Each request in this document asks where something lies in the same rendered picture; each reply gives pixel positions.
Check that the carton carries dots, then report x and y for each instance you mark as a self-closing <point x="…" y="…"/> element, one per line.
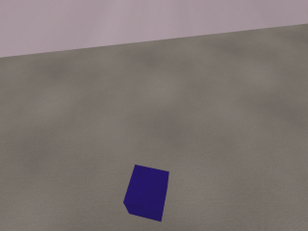
<point x="146" y="192"/>

